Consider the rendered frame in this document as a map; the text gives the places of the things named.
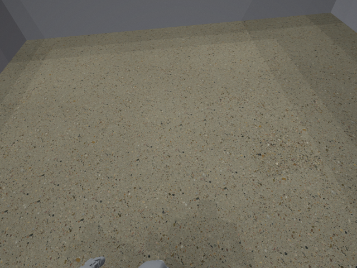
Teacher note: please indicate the robot left hand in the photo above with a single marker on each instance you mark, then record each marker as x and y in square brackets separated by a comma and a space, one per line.
[94, 263]

